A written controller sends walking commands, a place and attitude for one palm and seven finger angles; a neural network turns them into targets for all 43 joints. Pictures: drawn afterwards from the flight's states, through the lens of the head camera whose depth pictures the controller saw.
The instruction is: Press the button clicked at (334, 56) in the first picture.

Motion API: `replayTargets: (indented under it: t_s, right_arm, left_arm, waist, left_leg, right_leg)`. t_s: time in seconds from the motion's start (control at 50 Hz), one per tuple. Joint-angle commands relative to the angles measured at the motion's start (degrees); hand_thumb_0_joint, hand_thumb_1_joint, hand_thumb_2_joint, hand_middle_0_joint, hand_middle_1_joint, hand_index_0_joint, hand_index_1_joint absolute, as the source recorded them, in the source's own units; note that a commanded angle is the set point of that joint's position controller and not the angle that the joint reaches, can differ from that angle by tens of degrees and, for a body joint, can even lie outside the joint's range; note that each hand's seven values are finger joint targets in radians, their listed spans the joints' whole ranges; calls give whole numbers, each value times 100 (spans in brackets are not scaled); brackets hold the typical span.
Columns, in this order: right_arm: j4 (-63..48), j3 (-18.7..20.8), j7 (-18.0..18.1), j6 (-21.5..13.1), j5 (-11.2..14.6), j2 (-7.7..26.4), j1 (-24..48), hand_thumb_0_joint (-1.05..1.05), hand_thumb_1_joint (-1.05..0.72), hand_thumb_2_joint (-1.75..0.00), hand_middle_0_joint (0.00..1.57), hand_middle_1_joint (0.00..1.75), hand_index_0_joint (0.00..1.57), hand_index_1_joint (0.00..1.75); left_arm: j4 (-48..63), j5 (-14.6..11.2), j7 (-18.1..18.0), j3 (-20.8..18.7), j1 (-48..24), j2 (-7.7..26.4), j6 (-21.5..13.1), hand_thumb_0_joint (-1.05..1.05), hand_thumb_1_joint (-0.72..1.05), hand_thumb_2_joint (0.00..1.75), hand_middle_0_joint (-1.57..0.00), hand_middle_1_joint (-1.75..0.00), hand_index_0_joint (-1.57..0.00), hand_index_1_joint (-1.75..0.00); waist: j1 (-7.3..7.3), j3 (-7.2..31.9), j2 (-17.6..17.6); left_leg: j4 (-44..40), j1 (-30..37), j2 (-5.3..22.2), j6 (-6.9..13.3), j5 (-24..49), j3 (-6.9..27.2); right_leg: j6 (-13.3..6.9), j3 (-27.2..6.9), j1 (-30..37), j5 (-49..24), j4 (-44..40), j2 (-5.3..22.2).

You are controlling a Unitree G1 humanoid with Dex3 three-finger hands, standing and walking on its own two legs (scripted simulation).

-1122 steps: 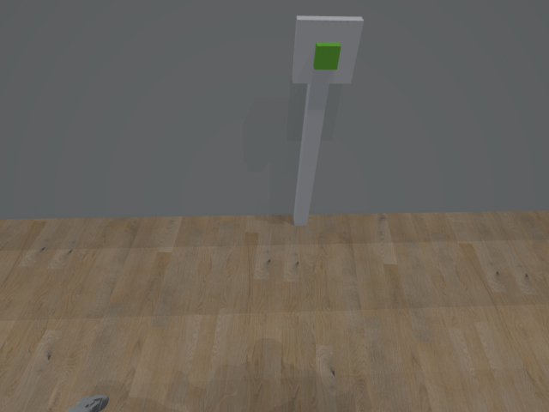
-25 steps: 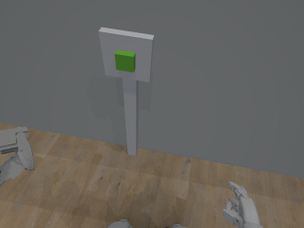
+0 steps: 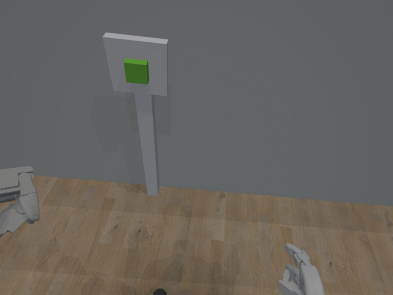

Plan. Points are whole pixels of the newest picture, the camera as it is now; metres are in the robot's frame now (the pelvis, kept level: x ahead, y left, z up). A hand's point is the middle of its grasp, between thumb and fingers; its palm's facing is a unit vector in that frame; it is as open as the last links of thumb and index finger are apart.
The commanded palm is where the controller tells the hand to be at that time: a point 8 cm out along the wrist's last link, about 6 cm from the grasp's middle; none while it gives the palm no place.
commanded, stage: stop stepping back and stand still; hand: left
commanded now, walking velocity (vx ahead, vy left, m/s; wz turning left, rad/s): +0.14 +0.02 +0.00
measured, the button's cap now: (137, 71) +0.72 +0.19 +0.07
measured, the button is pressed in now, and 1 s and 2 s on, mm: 0 0 0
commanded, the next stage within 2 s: let the arm hang, fingers relaxed in 0.74 s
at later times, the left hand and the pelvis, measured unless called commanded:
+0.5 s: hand (9, 251) +0.15 +0.23 +0.18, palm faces +0.37 -0.83 -0.42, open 3.1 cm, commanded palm +0.10 +0.27 +0.18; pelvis -0.03 -0.01 +0.00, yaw -1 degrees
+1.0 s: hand out of the picture +0.14 +0.26 -0.06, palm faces +0.09 -0.92 -0.39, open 3.0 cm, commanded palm none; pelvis -0.04 +0.02 +0.00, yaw +1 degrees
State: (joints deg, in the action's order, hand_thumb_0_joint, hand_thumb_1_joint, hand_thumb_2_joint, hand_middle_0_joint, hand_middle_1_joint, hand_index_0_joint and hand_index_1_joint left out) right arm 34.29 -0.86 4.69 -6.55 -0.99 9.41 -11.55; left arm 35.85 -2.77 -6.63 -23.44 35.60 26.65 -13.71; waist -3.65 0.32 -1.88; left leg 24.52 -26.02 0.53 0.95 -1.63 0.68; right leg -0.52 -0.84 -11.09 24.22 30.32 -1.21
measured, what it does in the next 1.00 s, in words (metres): steps on the spot: left foot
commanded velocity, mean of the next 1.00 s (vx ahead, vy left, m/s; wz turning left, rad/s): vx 0.06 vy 0.00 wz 0.00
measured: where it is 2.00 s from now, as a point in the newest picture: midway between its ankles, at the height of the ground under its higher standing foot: outside the picture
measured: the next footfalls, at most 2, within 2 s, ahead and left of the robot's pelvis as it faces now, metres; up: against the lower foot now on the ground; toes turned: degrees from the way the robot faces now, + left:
left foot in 0.54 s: +0.04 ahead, +0.13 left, +0.00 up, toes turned +1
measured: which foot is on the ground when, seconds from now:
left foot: down 0.00-0.34, up 0.36-0.52, down 0.54-1.00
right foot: down 0.00-1.00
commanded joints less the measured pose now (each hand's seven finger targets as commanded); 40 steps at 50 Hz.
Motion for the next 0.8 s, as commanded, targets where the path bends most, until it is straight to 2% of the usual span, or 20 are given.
replayTargets:
  t_s: [0.0, 0.02, 0.04, 0.06, 0.1, 0.12, 0.14, 0.18, 0.24, 0.28, 0.3, 0.32, 0.34, 0.38, 0.46, 0.5, 0.52, 0.56, 0.62, 0.78]
  right_arm:
    - [-928, 342, 24, -280, 58, 881, 502, 0, -90, -90, 20, 30, 20, 30]
    - [-834, 366, 37, -258, 36, 902, 495, 0, -90, -90, 20, 30, 20, 30]
    - [-743, 339, 25, -273, -4, 915, 429, 0, -90, -90, 20, 30, 20, 30]
    - [-632, 300, 38, -304, 0, 872, 353, 0, -90, -90, 20, 30, 20, 30]
    - [-498, 301, 155, -424, 46, 1014, 368, 0, -90, -90, 20, 30, 20, 30]
    - [-527, 312, 194, -509, 67, 1101, 423, 0, -90, -90, 20, 30, 20, 30]
    - [-599, 319, 242, -601, 95, 1176, 447, 0, -90, -90, 20, 30, 20, 30]
    - [-575, 224, 224, -622, 35, 974, 451, 0, -90, -90, 20, 30, 20, 30]
    - [-697, 196, 85, -651, 3, 903, 504, 0, -90, -90, 20, 30, 20, 30]
    - [-790, 187, 2, -566, -27, 881, 572, 0, -90, -90, 20, 30, 20, 30]
    - [-805, 218, -15, -460, -70, 857, 572, 0, -90, -90, 20, 30, 20, 30]
    - [-773, 266, -33, -384, -59, 856, 562, 0, -90, -90, 20, 30, 20, 30]
    - [-679, 297, -34, -317, -36, 884, 493, 0, -90, -90, 20, 30, 20, 30]
    - [-521, 239, -28, -290, -10, 820, 240, 0, -90, -90, 20, 30, 20, 30]
    - [-525, 159, 123, -410, 33, 817, 380, 0, -90, -90, 20, 30, 20, 30]
    - [-648, 232, 130, -467, 65, 963, 424, 0, -90, -90, 20, 30, 20, 30]
    - [-699, 255, 117, -478, 92, 1030, 457, 0, -90, -90, 20, 30, 20, 30]
    - [-624, 175, 87, -474, 81, 877, 419, 0, -90, -90, 20, 30, 20, 30]
    - [-645, 216, 30, -492, 76, 922, 460, 0, -90, -90, 20, 30, 20, 30]
    - [-762, 233, -15, -383, 66, 887, 508, 0, -90, -90, 20, 30, 20, 30]
  left_arm:
    - [1167, -172, -165, -860, 857, 809, -277, 0, 90, 90, -130, -150, -130, -150]
    - [1300, -177, -210, -821, 575, 758, -249, 0, 90, 90, -130, -150, -130, -150]
    - [1294, -136, -244, -743, 303, 632, -228, 0, 90, 90, -130, -150, -130, -150]
    - [1050, -79, -284, -525, -35, 479, -176, 0, 90, 90, -130, -150, -130, -150]
    - [672, 79, -325, -130, -683, 215, -126, 0, 90, 90, -130, -150, -130, -150]
    - [668, 135, -325, -80, -928, 213, -141, 0, 90, 90, -130, -150, -130, -150]
    - [741, 169, -331, -63, -1102, 319, -156, 0, 90, 90, -130, -150, -130, -150]
    - [763, 221, -337, -131, -909, 306, -214, 0, 90, 90, -130, -150, -130, -150]
    - [1258, 224, -319, -243, -385, 488, -230, 0, 90, 90, -130, -150, -130, -150]
    - [1232, 217, -280, -249, 167, 463, -151, 0, 90, 90, -130, -150, -130, -150]
    - [1140, 192, -263, -353, 252, 531, -122, 0, 90, 90, -130, -150, -130, -150]
    - [1141, 135, -269, -451, 167, 627, -107, 0, 90, 90, -130, -150, -130, -150]
    - [1140, 80, -316, -606, 90, 683, -51, 0, 90, 90, -130, -150, -130, -150]
    - [800, 44, -337, -510, -241, 470, -96, 0, 90, 90, -130, -150, -130, -150]
    - [293, 129, -358, -314, -365, 319, -93, 0, 90, 90, -130, -150, -130, -150]
    - [632, 144, -341, -168, -541, 256, -163, 0, 90, 90, -130, -150, -130, -150]
    - [759, 152, -331, -189, -625, 326, -187, 0, 90, 90, -130, -150, -130, -150]
    - [623, 148, -267, -201, -415, 293, -179, 0, 90, 90, -130, -150, -130, -150]
    - [777, 175, -259, -199, -428, 308, -222, 0, 90, 90, -130, -150, -130, -150]
    - [727, 87, -270, -343, -18, 345, -230, 0, 90, 90, -130, -150, -130, -150]
  waist:
    - [314, 686, -430]
    - [341, 476, -820]
    - [292, 431, -756]
    - [193, 218, -608]
    - [115, -325, 215]
    - [172, -418, 928]
    - [239, -293, 1122]
    - [279, 33, 1892]
    - [411, 378, 1399]
    - [418, 352, 1082]
    - [383, 301, 517]
    - [410, 304, -444]
    - [474, 176, -989]
    - [188, 73, -375]
    - [276, 16, 44]
    - [353, 206, 706]
    - [379, 331, 612]
    - [323, 327, 610]
    - [363, 471, 216]
    - [351, 537, 498]
  left_leg:
    - [1320, 1768, -105, -252, -1402, -54]
    - [2215, 1592, -116, -255, -1217, 34]
    - [2478, 1336, -27, -223, -1223, 156]
    - [2088, 1357, 149, -178, -1426, 230]
    - [638, 1474, 257, -89, -1507, 350]
    - [-199, 1271, 468, 36, -1712, 773]
    - [-841, 980, 792, 162, -2104, 1420]
    - [-1971, 574, 1108, 240, -4004, 2239]
    - [-1702, 487, 987, 331, -3353, 1641]
    - [-998, 124, 463, 61, -2843, 764]
    - [34, 91, 87, -86, -2396, 307]
    - [1598, 414, -172, -179, -1961, 34]
    - [2809, 23, -218, -175, -1906, 72]
    - [2986, -145, 135, -110, -1758, 194]
    - [305, 1213, 137, 87, -1477, -219]
    - [-210, 1456, 560, 269, -1065, 360]
    - [-104, 1419, 741, 322, -491, 603]
    - [-222, 1234, 665, 293, -477, 595]
    - [-19, 1179, 535, 200, -82, 384]
    - [-8, 1372, 385, 57, -130, 209]
  right_leg:
    - [-615, -761, -1690, 1201, -1926, 998]
    - [-911, -1230, -2159, 1223, -2110, 1512]
    - [-1006, -1276, -2091, 893, -1970, 1667]
    - [-772, -817, -2131, 884, -1764, 1605]
    - [-281, -161, -2040, 713, -1020, 895]
    - [-74, 79, -1683, 297, -450, 452]
    - [104, 256, -1194, -56, 63, 189]
    - [117, 179, -709, 238, 1117, -54]
    - [-10, 289, 21, 135, 350, -41]
    - [-148, 231, 533, -25, -741, 78]
    - [-384, -377, 226, 291, -1287, 506]
    - [-755, -1580, -754, 1471, -2028, 1334]
    - [-1150, -2289, -1118, 1755, -2373, 1974]
    - [-1073, -1591, -1049, 711, -1946, 1869]
    - [-500, -654, -1106, 185, -1188, 1170]
    - [-149, -359, -774, -750, -485, 652]
    - [-9, -240, -612, -1321, -246, 474]
    - [52, -41, -496, -1358, -203, 429]
    - [24, -112, -129, -1880, -379, 479]
    - [-47, -240, -149, -1916, -764, 536]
